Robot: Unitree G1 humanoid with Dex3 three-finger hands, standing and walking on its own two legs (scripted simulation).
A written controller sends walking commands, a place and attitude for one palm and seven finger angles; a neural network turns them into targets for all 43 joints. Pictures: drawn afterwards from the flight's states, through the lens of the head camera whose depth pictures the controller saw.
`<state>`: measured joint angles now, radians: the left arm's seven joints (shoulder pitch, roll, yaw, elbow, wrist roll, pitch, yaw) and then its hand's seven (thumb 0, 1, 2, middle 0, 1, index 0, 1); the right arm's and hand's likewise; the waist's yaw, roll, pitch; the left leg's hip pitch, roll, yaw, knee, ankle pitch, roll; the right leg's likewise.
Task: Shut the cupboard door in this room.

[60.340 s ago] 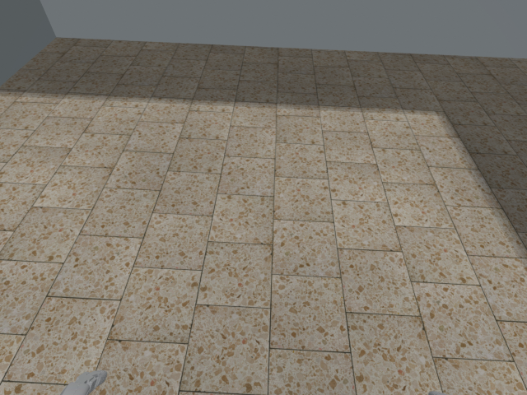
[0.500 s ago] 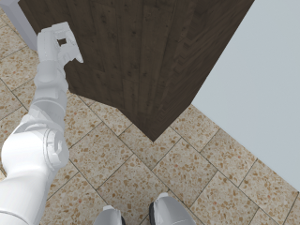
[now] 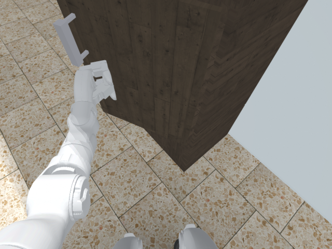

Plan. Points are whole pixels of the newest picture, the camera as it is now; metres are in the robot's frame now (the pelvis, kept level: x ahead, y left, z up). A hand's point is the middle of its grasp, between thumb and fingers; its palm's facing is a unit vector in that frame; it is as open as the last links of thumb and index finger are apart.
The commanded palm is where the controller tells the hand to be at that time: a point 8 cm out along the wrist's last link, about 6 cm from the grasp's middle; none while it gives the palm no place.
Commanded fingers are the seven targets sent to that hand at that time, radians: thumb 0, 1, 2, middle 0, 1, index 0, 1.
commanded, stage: draw the hand back to the body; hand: left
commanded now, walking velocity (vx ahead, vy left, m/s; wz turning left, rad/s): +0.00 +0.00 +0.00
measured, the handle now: (74, 40) +0.68 +0.22 +0.08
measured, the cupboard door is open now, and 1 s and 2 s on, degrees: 25 25 25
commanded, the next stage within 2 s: step back with the hand held close in 1.68 s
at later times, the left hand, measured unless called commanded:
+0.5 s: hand (71, 103) +0.40 +0.16 +0.14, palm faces +0.05 -1.00 -0.02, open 3.1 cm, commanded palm +0.36 +0.21 +0.14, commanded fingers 0.00 0.90 0.90 -1.27 -1.47 -1.27 -1.47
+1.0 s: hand out of the picture +0.29 +0.24 +0.19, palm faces +0.31 -0.91 -0.27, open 3.9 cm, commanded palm +0.24 +0.28 +0.20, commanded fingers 0.00 0.90 0.90 -0.58 -0.72 -0.58 -0.72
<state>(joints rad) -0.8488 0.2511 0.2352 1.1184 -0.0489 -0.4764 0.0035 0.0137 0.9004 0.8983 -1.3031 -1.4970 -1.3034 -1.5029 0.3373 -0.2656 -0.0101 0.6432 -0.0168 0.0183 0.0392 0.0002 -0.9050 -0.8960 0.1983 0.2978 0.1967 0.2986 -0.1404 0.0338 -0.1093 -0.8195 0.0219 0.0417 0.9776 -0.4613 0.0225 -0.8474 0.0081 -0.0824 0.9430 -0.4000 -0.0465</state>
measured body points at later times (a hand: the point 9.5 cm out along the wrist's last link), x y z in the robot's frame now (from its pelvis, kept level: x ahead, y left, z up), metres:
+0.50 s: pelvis +0.01 +0.00 +0.03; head +0.04 -0.01 +0.48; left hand +0.39 +0.22 +0.14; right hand +0.08 -0.26 -0.08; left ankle +0.00 +0.11 -0.68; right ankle +0.03 -0.09 -0.68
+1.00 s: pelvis +0.03 +0.02 +0.06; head +0.02 +0.00 +0.51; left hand +0.26 +0.29 +0.20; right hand +0.23 -0.18 -0.02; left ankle +0.00 +0.11 -0.68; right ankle +0.03 -0.09 -0.68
